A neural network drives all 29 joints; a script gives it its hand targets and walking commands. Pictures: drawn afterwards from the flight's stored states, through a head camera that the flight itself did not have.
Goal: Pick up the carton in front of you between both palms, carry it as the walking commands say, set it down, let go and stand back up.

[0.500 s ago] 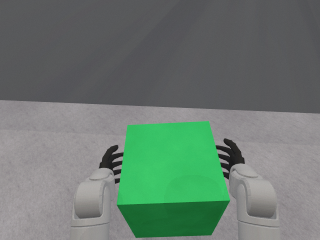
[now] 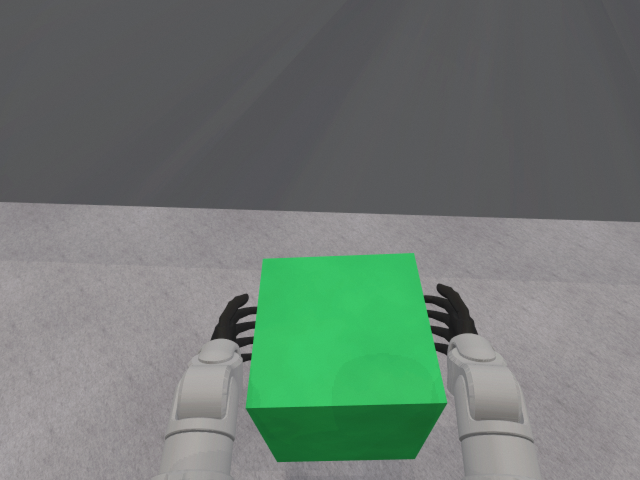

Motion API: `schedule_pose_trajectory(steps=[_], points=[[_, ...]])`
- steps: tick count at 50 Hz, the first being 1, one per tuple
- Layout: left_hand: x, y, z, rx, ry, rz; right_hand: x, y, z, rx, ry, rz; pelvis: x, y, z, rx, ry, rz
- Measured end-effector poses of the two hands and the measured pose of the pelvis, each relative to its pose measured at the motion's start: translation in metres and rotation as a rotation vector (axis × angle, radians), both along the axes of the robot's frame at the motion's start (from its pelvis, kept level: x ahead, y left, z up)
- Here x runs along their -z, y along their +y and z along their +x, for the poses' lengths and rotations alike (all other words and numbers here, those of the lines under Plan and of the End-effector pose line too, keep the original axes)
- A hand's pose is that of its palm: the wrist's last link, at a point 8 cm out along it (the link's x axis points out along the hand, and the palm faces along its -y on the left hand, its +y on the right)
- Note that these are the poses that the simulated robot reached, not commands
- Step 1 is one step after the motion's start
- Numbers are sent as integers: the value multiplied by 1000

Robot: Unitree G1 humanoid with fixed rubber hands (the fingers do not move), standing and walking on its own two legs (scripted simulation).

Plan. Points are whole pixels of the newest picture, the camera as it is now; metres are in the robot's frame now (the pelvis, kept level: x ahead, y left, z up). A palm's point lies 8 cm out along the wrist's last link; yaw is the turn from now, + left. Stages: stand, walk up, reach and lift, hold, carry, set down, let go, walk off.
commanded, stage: carry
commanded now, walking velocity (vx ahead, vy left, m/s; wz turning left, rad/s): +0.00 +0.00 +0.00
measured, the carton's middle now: (342, 363) +0.30 +0.00 -0.05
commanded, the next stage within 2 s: hold in 1.36 s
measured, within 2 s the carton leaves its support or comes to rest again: neither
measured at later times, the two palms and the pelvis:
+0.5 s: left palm (221, 390) +0.22 +0.14 +0.03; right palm (481, 383) +0.24 -0.16 +0.05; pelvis -0.05 -0.01 +0.00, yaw +0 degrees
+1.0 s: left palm (225, 411) +0.20 +0.13 +0.03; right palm (496, 405) +0.21 -0.17 +0.05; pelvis -0.08 -0.02 +0.00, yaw +0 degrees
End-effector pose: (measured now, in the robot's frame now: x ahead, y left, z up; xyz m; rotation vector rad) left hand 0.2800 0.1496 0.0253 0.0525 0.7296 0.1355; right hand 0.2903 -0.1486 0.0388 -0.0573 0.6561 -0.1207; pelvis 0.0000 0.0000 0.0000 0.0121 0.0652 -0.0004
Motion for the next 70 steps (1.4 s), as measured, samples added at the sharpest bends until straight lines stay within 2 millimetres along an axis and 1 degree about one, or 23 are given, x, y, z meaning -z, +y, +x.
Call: schedule_pose_trajectory(steps=[6, 17, 27, 45, 68, 70], points=[[5, -4, -12, 6, -21, 3, 5, -4, -14, 7, -21, 3, 0, -2, -16, 1, -16, 0], [-6, -6, -41, -4, -30, -3, -6, -6, -41, 5, -30, 6, -2, -6, -40, 0, -34, -4], [-8, -9, -58, -5, -20, -3, -8, -9, -58, 3, -20, 6, -3, -10, -58, 0, -41, -7], [-8, -17, -76, 0, -22, -1, -8, -17, -77, 8, -22, 5, -2, -16, -76, 0, -46, -9], [-8, -21, -85, 0, -25, -1, -8, -21, -86, 9, -25, 5, -1, -20, -86, 0, -50, -11], [-8, -21, -87, 5, -25, 3, -8, -22, -89, 8, -24, 3, -4, -20, -87, 18, -91, -5]])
